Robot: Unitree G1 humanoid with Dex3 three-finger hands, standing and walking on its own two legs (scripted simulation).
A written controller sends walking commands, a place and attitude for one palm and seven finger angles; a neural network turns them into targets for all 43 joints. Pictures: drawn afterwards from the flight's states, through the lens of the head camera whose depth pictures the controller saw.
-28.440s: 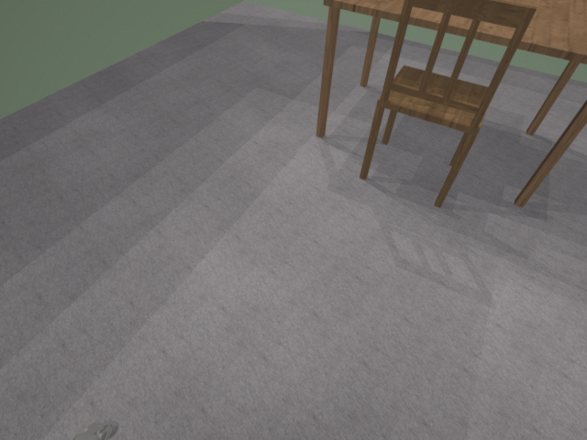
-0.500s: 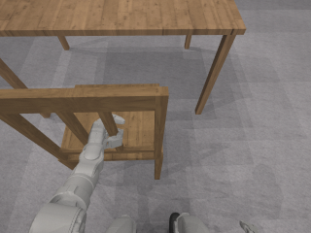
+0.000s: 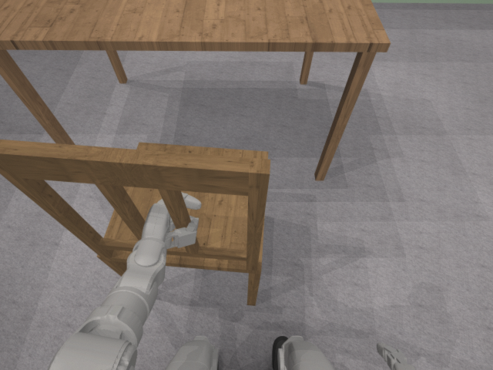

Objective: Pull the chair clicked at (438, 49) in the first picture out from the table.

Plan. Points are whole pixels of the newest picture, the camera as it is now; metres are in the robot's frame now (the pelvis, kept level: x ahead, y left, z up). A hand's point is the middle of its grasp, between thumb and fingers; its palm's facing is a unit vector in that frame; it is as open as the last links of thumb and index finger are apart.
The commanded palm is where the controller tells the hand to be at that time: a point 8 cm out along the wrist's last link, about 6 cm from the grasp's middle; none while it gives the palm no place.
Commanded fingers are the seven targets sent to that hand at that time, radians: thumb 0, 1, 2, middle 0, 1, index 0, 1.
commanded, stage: step backward, pulling the chair out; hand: left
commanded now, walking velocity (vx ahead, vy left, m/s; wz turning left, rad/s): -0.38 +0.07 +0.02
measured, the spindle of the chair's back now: (133, 218) +0.38 +0.23 -0.07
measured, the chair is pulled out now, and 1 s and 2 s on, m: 0.34 0.54 0.64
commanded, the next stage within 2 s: stop walking, hand still on the chair in 0.86 s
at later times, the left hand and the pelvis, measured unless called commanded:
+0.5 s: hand (189, 255) +0.30 +0.11 -0.06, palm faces -0.06 -0.98 -0.19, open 5.8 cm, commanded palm +0.28 +0.17 -0.05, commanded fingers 0.00 0.90 0.90 -0.50 -1.45 -0.50 -1.45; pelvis -0.08 +0.00 +0.01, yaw -3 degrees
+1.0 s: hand (176, 348) +0.16 +0.11 -0.05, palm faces -0.05 -0.98 -0.17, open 5.8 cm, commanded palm +0.14 +0.17 -0.04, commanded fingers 0.00 0.90 0.90 -0.50 -1.45 -0.50 -1.45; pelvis -0.19 +0.00 +0.01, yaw -4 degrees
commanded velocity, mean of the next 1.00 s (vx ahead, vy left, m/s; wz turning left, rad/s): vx -0.31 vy -0.02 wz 0.05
